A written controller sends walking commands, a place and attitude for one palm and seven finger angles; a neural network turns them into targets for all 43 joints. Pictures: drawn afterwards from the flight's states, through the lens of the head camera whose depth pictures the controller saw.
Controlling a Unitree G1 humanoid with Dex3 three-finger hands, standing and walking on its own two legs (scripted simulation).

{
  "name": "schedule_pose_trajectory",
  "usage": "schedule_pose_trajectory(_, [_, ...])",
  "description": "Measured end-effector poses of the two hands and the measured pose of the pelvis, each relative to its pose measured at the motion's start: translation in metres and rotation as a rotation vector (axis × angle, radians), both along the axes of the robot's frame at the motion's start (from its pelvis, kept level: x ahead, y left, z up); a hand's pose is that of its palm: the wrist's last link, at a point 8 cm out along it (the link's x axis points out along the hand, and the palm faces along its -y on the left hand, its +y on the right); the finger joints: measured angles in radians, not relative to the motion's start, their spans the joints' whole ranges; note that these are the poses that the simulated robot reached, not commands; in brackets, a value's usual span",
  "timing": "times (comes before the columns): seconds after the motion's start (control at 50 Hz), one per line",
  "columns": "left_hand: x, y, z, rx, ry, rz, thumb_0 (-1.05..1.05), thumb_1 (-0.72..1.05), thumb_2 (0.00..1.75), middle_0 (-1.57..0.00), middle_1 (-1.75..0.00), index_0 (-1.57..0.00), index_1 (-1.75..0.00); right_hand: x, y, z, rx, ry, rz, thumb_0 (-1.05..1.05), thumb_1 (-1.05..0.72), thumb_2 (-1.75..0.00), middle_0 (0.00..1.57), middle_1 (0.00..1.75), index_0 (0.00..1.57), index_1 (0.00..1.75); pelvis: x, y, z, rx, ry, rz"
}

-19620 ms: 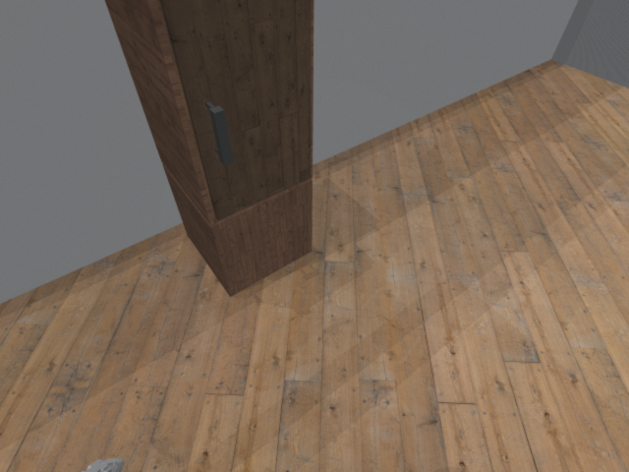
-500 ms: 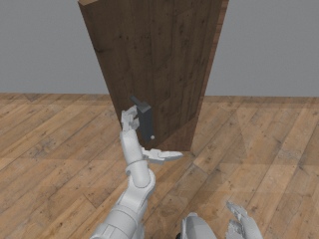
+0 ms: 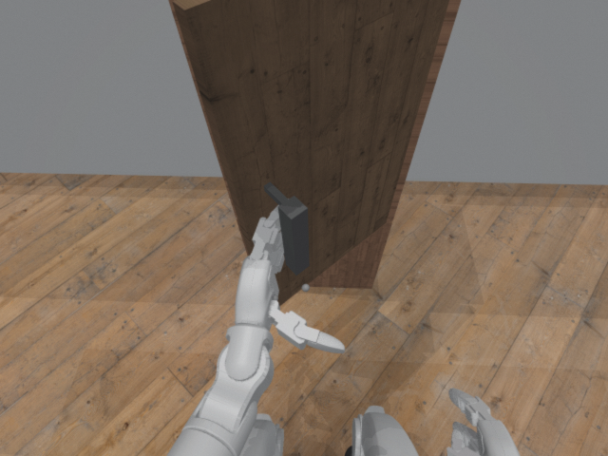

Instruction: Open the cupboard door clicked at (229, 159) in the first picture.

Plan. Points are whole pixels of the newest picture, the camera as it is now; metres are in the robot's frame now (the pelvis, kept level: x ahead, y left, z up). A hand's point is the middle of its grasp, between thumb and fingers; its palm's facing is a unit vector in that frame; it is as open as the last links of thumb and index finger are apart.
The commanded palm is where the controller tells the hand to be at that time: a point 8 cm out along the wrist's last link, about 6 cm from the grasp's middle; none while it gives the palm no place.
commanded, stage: slide the hand sideways off the handle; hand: left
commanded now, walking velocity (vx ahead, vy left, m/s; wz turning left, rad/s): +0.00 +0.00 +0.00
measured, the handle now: (285, 229) +0.40 +0.04 +0.05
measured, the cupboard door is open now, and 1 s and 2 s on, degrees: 43 43 43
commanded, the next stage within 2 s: draw the hand back to the body in 0.88 s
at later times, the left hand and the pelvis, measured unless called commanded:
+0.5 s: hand (278, 334) +0.26 +0.04 +0.04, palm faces -0.07 -1.00 +0.01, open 16.4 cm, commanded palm +0.23 +0.10 +0.04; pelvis +0.02 +0.00 -0.01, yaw +0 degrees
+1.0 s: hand (241, 369) +0.22 +0.08 +0.04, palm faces -0.05 -1.00 -0.01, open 16.3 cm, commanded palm +0.20 +0.14 +0.05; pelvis +0.01 -0.01 -0.02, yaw +0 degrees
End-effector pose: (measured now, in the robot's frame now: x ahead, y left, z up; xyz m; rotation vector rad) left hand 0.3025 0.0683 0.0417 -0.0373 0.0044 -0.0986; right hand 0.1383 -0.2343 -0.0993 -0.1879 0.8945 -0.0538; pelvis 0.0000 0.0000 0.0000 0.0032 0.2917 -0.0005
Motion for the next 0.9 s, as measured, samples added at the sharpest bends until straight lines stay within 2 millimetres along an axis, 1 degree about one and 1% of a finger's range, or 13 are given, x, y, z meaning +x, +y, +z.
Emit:
schedule_pose_trajectory(0.12, [-0.008, -0.001, 0.000, 0.015, -0.017, 0.004, -0.01, -0.50, 0.30, -0.10, -0.29, -0.11, -0.29, 0.009, 0.004, 0.003, 0.007, -0.013, -0.002, 0.01, -0.90, -0.90, 0.20, 0.30, 0.20, 0.30, 0.008, 0.001, -0.002, 0.004, 0.011, -0.014])
schedule_pose_trajectory(0.2, [-0.022, 0.007, 0.001, 0.022, -0.012, 0.004, -0.01, -0.50, 0.30, -0.11, -0.29, -0.12, -0.29, 0.021, 0.009, 0.006, 0.019, -0.032, 0.002, 0.01, -0.90, -0.90, 0.20, 0.30, 0.20, 0.30, 0.013, 0.001, -0.002, 0.002, 0.008, -0.017])
schedule_pose_trajectory(0.34, [-0.046, 0.020, 0.001, 0.024, 0.008, 0.019, -0.01, -0.50, 0.30, -0.13, -0.30, -0.14, -0.29, 0.046, 0.018, 0.012, 0.026, -0.092, 0.034, 0.01, -0.90, -0.90, 0.20, 0.30, 0.20, 0.30, 0.018, 0.000, -0.003, -0.002, 0.006, -0.007])
schedule_pose_trajectory(0.42, [-0.055, 0.027, 0.002, 0.025, -0.001, 0.031, -0.01, -0.50, 0.30, -0.14, -0.30, -0.14, -0.29, 0.059, 0.021, 0.014, 0.027, -0.131, 0.052, 0.01, -0.90, -0.90, 0.21, 0.30, 0.20, 0.30, 0.019, -0.001, -0.005, -0.004, 0.009, 0.000])
schedule_pose_trajectory(0.5, [-0.061, 0.030, 0.003, 0.030, -0.001, 0.026, -0.01, -0.50, 0.30, -0.15, -0.30, -0.14, -0.29, 0.067, 0.022, 0.014, 0.027, -0.157, 0.061, 0.01, -0.90, -0.90, 0.21, 0.30, 0.20, 0.30, 0.019, -0.003, -0.008, -0.004, 0.011, 0.003])
schedule_pose_trajectory(0.6, [-0.067, 0.035, 0.002, 0.034, 0.020, 0.028, -0.01, -0.50, 0.30, -0.15, -0.30, -0.15, -0.30, 0.068, 0.020, 0.015, 0.026, -0.168, 0.058, 0.01, -0.90, -0.90, 0.21, 0.30, 0.20, 0.30, 0.018, -0.005, -0.010, -0.002, 0.010, 0.003])
schedule_pose_trajectory(0.74, [-0.080, 0.051, 0.002, 0.041, 0.029, 0.052, -0.01, -0.50, 0.30, -0.15, -0.30, -0.15, -0.30, 0.060, 0.011, 0.013, 0.013, -0.163, 0.044, 0.01, -0.90, -0.90, 0.21, 0.30, 0.20, 0.30, 0.018, -0.010, -0.011, -0.003, 0.010, 0.005])
schedule_pose_trajectory(0.9, [-0.097, 0.061, 0.002, 0.049, 0.032, 0.044, -0.01, -0.50, 0.30, -0.15, -0.30, -0.15, -0.30, 0.051, 0.001, 0.010, -0.009, -0.167, 0.028, 0.01, -0.90, -0.90, 0.21, 0.30, 0.20, 0.30, 0.014, -0.012, -0.015, -0.004, 0.011, 0.005])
